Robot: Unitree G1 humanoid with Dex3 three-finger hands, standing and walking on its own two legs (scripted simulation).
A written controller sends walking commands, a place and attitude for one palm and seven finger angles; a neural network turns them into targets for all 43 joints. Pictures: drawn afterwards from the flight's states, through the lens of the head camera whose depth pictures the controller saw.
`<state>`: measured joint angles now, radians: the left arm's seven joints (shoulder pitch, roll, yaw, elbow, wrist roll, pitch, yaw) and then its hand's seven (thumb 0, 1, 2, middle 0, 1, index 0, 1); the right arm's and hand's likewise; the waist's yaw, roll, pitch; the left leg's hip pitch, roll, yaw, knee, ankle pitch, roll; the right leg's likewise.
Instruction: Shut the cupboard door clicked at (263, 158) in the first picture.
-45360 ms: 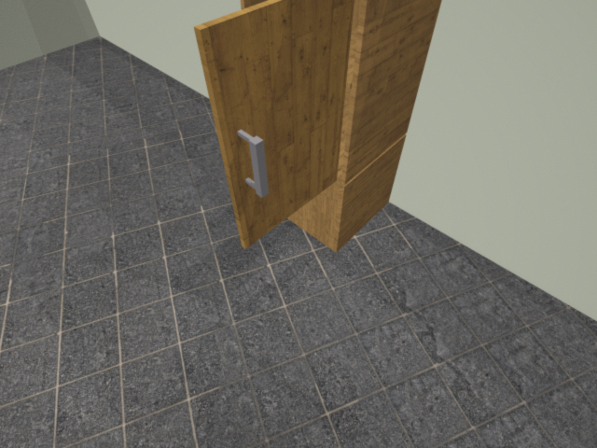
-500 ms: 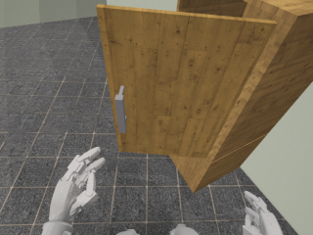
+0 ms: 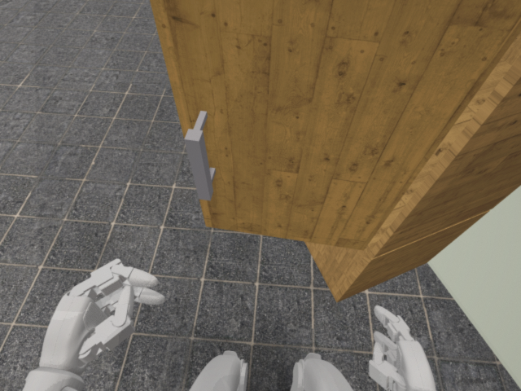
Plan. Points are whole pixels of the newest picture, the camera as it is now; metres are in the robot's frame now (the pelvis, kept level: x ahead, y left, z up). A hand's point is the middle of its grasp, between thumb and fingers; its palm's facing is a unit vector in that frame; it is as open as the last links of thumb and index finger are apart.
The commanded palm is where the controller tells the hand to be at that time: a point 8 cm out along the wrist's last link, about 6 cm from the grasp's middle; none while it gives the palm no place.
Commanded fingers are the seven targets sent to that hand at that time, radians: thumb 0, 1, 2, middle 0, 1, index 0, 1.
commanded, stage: raise the hand and make a fist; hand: left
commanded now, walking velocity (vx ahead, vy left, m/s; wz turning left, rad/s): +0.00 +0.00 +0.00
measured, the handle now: (204, 158) +0.46 +0.14 +0.06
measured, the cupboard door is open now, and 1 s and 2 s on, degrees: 59 59 59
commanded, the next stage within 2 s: bring the fist close to the handle in 1.10 s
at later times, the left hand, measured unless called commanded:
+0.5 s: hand (130, 310) +0.21 +0.19 +0.06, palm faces -0.05 -1.00 -0.04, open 3.1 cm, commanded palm +0.19 +0.24 +0.06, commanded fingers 0.00 0.90 0.90 -1.30 -1.50 -1.30 -1.50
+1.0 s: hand (122, 299) +0.22 +0.20 +0.06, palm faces -0.06 -1.00 -0.04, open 3.1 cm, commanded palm +0.20 +0.25 +0.07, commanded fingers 0.00 0.90 0.90 -1.30 -1.50 -1.30 -1.50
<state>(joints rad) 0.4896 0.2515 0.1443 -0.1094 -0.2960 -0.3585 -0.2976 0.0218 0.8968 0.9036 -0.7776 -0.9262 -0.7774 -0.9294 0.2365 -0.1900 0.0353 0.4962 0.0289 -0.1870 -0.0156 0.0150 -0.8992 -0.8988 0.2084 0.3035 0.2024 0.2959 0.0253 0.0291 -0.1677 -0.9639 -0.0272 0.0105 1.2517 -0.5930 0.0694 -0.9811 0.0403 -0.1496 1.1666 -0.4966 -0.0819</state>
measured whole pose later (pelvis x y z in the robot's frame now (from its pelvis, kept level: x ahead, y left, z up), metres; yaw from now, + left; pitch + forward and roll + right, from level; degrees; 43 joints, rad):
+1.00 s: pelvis +0.00 +0.01 +0.02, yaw +0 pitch +16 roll -3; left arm 0.38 0.27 0.13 0.00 -0.29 -0.42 -0.29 0.02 0.90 0.90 -1.30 -1.50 -1.30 -1.50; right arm 0.26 -0.26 0.01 0.49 0.04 -0.18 -0.02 0.01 -0.90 -0.90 0.20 0.30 0.20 0.30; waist 0.00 0.03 -0.17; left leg -0.89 -0.04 0.02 1.16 -0.56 0.09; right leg -0.90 0.03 -0.13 1.08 -0.46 -0.06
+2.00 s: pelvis +0.01 +0.01 +0.02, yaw +0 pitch +18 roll -2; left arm -0.02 0.18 -0.02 0.24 -0.15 -0.35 -0.08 0.02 0.90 0.90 -1.30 -1.50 -1.30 -1.50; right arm 0.25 -0.25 0.02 0.53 0.03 -0.08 0.01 0.01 -0.90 -0.90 0.20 0.30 0.20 0.30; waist -0.03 0.03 -0.17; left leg -0.89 -0.05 0.04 1.13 -0.55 0.08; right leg -0.92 0.03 -0.11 1.08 -0.47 -0.07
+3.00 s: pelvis +0.00 -0.01 +0.02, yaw +0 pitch +18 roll +0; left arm -0.38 0.20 0.04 0.64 -0.15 -0.42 -0.12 0.02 0.90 0.90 -1.31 -1.50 -1.30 -1.50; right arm 0.25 -0.25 0.01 0.58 0.04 -0.01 0.02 0.01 -0.90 -0.90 0.20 0.30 0.20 0.29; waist -0.05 0.02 -0.15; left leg -0.90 -0.04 0.04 1.11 -0.52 0.06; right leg -0.95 0.03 -0.11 1.07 -0.45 -0.09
